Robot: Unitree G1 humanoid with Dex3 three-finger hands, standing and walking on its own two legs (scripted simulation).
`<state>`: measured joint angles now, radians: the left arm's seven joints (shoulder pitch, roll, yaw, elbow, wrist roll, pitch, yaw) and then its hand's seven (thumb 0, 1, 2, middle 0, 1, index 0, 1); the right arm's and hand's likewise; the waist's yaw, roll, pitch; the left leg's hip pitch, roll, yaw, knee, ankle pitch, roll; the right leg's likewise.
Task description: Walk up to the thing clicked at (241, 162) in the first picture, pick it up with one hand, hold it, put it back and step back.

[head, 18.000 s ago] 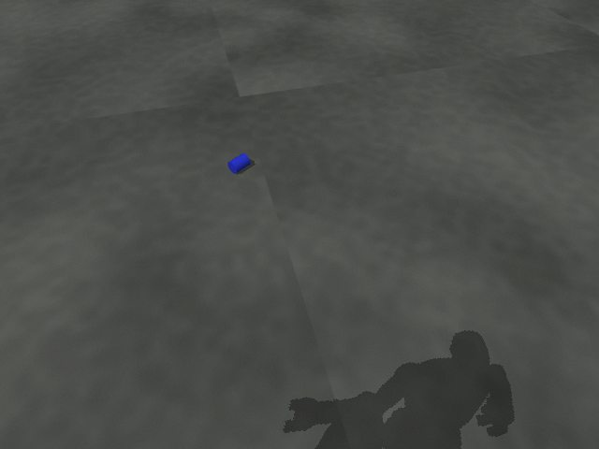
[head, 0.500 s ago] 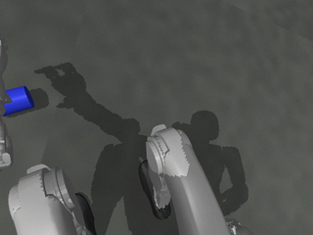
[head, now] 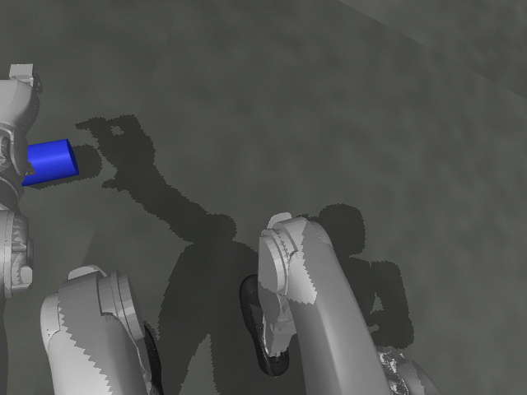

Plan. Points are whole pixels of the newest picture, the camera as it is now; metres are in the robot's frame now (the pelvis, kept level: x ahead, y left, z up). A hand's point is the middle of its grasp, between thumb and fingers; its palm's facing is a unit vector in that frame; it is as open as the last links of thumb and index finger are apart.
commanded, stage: rest palm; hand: left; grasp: from above
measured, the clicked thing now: (43, 162) +0.52 +0.25 -0.30
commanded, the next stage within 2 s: close in 1.50 s
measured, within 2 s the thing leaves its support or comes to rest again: neither
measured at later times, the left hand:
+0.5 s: hand (31, 160) +0.50 +0.25 -0.24, palm faces -0.46 -0.07 -0.89, open 13.8 cm
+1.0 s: hand (30, 166) +0.50 +0.26 -0.27, palm faces -0.47 -0.12 -0.88, open 13.6 cm
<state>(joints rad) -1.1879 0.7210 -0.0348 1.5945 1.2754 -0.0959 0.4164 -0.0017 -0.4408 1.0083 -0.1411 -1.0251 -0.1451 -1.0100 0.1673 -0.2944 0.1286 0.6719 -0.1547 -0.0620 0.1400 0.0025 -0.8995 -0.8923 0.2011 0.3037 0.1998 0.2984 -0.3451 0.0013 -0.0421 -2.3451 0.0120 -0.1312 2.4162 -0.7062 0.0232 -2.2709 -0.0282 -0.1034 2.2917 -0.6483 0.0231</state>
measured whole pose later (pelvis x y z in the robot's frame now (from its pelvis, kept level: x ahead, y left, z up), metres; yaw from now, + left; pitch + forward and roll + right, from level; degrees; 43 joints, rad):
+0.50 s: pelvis +0.00 +0.00 -0.02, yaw -2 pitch +33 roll -11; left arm -1.16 0.88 0.05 1.65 1.31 -0.19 0.49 0.00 -0.47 1.00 -0.13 -0.97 -0.12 -0.97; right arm 0.23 -0.32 0.22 0.67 -0.22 -0.15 0.18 0.00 -0.90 -0.90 0.20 0.30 0.20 0.30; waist -0.39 -0.07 0.10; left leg -2.38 0.02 -0.17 2.50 -0.72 0.01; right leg -2.30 -0.01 -0.13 2.35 -0.63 0.02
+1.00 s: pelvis +0.00 +0.00 -0.02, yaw -4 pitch +31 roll -14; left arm -1.19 0.97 0.09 1.74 1.30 -0.17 0.53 0.00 -0.40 0.91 -0.18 -0.90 -0.17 -0.90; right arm 0.19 -0.34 0.27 0.63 -0.24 -0.20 0.24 0.00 -0.90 -0.90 0.20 0.30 0.20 0.30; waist -0.42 -0.10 0.16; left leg -2.37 0.02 -0.21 2.53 -0.73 0.02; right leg -2.28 0.00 -0.16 2.35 -0.63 0.04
